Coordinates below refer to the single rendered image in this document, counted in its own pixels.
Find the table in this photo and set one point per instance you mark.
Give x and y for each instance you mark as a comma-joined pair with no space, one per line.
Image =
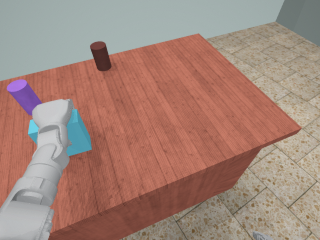
171,125

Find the sponge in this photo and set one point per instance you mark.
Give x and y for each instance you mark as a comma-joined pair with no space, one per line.
77,134

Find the robot left upper arm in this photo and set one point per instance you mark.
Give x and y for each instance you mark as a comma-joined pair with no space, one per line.
26,221

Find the left robot forearm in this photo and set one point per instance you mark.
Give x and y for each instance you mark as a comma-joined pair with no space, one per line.
38,185

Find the robot left hand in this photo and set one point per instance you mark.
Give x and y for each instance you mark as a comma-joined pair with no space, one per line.
58,111

